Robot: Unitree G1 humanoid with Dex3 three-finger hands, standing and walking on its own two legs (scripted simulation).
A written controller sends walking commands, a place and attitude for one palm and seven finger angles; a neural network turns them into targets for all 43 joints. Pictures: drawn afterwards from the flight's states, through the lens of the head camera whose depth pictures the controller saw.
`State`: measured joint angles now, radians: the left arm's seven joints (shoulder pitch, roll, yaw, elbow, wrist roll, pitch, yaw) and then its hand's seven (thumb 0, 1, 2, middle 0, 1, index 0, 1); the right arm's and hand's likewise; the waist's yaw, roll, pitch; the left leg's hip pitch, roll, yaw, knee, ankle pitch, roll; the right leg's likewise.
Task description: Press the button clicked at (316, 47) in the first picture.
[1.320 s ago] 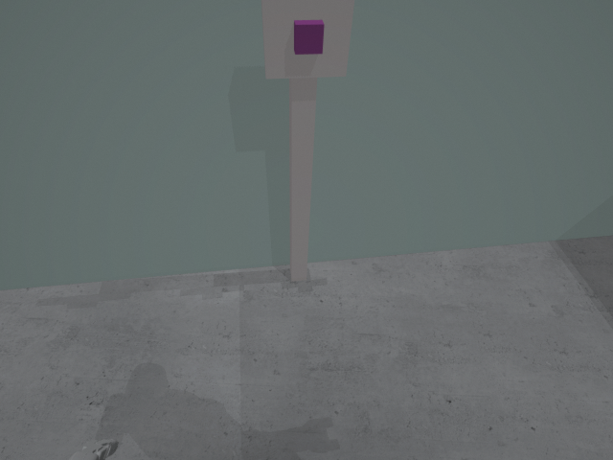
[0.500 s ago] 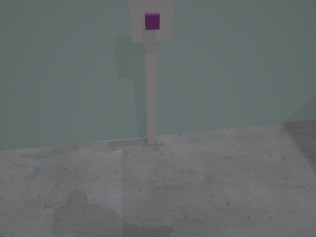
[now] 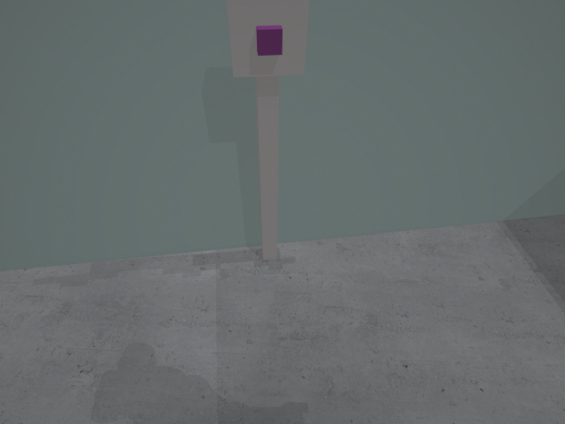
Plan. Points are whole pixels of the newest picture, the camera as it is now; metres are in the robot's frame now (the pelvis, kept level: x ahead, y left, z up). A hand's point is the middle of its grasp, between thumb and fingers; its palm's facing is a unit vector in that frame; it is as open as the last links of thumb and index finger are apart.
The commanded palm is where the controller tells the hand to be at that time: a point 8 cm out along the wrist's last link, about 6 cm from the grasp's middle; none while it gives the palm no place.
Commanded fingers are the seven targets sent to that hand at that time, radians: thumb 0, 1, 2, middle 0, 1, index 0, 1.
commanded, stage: look at it before walking up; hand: left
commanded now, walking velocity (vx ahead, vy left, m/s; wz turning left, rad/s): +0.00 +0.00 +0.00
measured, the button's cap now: (269, 40) +0.87 +0.08 +0.16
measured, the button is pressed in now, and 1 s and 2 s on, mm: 0 0 0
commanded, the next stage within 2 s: walk to a spot facing it in 0.12 s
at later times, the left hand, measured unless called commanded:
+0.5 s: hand out of the picture +0.06 +0.22 -0.18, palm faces -0.11 -0.95 -0.30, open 7.4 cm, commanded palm none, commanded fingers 0.00 0.90 0.90 -0.20 -0.30 -0.20 -0.30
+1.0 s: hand out of the picture +0.08 +0.17 -0.17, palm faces -0.29 -0.92 -0.26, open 7.4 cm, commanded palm none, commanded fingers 0.00 0.90 0.90 -0.20 -0.30 -0.20 -0.30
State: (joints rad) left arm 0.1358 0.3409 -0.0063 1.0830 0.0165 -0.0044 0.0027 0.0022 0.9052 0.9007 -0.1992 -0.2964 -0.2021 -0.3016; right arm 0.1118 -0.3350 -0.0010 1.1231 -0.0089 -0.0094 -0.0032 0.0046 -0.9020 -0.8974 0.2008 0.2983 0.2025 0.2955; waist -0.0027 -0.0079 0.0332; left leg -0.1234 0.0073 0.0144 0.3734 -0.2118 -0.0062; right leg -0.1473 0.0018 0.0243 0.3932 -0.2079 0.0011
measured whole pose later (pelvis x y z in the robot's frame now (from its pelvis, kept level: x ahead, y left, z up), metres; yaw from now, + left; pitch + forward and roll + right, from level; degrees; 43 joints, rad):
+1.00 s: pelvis -0.03 -0.01 -0.01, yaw -22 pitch +1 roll +1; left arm 0.26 0.21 0.06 0.91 0.03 0.04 0.00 0.00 0.90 0.90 -0.20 -0.30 -0.20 -0.30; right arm 0.11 -0.24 -0.07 0.93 -0.01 0.05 -0.03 0.01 -0.91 -0.90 0.20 0.30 0.20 0.29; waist 0.05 -0.01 0.05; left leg -0.40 0.03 -0.03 0.91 -0.40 -0.07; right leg -0.33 0.12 0.17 0.45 -0.13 -0.06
